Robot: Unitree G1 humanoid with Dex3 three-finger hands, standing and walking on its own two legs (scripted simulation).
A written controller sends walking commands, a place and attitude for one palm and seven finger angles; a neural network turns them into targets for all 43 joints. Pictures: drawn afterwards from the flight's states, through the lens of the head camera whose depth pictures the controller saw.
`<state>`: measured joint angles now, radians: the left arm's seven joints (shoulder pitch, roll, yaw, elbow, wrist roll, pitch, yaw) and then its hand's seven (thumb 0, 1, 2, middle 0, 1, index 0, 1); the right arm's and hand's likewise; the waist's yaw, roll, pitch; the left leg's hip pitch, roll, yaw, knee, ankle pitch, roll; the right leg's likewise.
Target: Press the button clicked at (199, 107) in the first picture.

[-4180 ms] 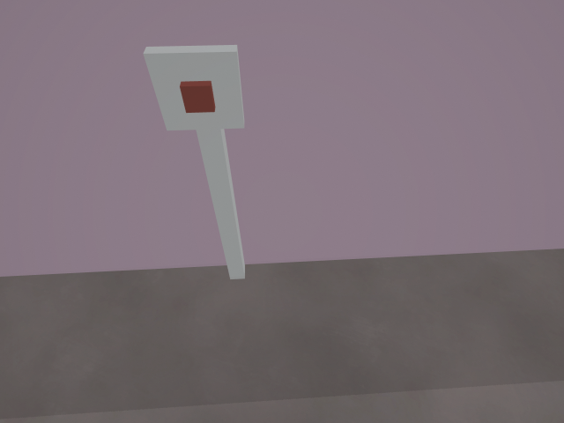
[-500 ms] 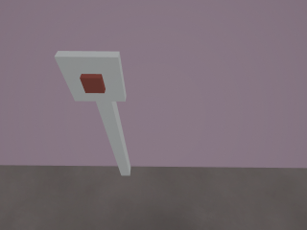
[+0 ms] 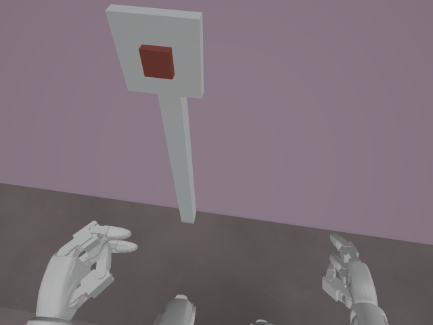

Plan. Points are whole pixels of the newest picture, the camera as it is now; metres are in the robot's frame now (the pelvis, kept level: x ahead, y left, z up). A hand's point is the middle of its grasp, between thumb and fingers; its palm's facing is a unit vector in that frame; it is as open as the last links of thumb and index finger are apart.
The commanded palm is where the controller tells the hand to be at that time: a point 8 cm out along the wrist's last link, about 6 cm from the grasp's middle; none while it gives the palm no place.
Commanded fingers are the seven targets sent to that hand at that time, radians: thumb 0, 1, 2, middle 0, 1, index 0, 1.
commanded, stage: raise the hand and make a fist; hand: left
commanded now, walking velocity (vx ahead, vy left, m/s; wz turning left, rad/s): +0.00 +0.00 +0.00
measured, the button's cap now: (158, 61) +0.58 +0.19 +0.17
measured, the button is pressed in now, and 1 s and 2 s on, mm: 0 0 0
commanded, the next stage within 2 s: aim a knuckle at the button in 1.46 s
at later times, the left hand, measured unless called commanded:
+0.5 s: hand (90, 242) +0.21 +0.21 +0.10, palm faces -0.04 -1.00 -0.04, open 3.1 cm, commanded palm +0.19 +0.27 +0.11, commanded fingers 0.00 0.90 0.90 -1.30 -1.50 -1.30 -1.50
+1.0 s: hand (65, 206) +0.24 +0.24 +0.15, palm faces -0.03 -1.00 -0.05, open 3.1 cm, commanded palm +0.22 +0.30 +0.16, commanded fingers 0.00 0.90 0.90 -1.30 -1.50 -1.30 -1.50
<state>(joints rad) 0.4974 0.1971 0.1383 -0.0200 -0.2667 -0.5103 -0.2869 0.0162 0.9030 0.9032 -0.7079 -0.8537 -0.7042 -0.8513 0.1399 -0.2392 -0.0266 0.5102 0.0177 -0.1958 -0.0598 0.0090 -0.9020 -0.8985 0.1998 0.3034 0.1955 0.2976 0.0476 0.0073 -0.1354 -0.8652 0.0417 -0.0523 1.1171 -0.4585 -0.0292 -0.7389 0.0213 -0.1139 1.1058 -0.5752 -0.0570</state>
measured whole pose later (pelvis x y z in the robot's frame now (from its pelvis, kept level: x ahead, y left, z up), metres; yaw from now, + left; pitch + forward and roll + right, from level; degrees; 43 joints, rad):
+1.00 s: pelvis +0.02 +0.04 +0.05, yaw +0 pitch +4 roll -2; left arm 0.31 0.29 0.23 -0.11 -0.32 -0.14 -0.31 0.01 0.90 0.90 -1.30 -1.50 -1.30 -1.50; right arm 0.25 -0.23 0.07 0.56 0.05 -0.21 -0.07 0.01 -0.90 -0.90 0.21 0.30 0.20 0.30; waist 0.03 0.05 -0.08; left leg -0.52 0.02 -0.01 0.80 -0.35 0.03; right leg -0.39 0.00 -0.07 0.73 -0.42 0.00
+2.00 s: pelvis +0.01 +0.02 +0.06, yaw -2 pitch +4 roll -1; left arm -0.06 0.28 0.21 0.26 -0.27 -0.16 -0.27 0.01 0.90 0.90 -1.30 -1.50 -1.30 -1.50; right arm 0.25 -0.25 0.04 0.62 0.05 -0.19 -0.08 0.01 -0.90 -0.90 0.20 0.30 0.20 0.30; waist -0.01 0.04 -0.06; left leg -0.47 0.03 0.02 0.71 -0.31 0.00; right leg -0.37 0.01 -0.05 0.70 -0.39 -0.02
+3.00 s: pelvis +0.02 +0.03 +0.04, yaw -5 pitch +13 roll -1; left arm -0.70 0.35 0.32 1.00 -0.14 -0.36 -0.17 0.01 0.90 0.90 -1.30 -1.50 -1.29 -1.50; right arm 0.41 -0.26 0.01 0.65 0.02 0.05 -0.01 0.01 -0.90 -0.90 0.20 0.30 0.20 0.30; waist -0.11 0.03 -0.10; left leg -0.72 0.05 0.05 0.84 -0.36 0.01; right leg -0.63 0.03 -0.01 0.83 -0.43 -0.01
